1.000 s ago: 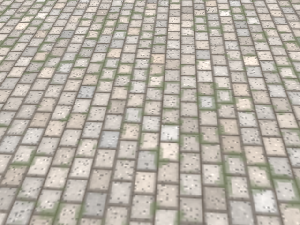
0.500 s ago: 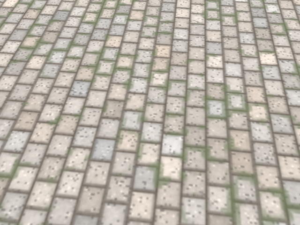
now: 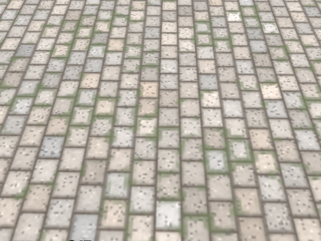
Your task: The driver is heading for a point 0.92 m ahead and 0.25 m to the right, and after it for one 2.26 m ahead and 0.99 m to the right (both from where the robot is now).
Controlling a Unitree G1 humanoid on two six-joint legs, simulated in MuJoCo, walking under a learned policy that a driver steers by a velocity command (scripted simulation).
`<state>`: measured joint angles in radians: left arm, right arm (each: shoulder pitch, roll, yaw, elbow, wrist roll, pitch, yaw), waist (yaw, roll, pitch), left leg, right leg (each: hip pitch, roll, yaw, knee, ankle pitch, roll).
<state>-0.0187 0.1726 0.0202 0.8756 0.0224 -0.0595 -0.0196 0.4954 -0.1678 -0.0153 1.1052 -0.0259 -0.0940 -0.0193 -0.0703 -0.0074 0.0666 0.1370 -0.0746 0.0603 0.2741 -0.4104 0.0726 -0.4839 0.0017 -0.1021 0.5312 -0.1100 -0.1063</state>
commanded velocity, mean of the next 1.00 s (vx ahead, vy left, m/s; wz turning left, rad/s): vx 0.50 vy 0.00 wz -0.18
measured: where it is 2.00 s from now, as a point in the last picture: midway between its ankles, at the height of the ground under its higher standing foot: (185, 136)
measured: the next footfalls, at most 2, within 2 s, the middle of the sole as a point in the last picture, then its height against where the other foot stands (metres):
right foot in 0.02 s outside the picture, level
left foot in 0.56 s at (136, 235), level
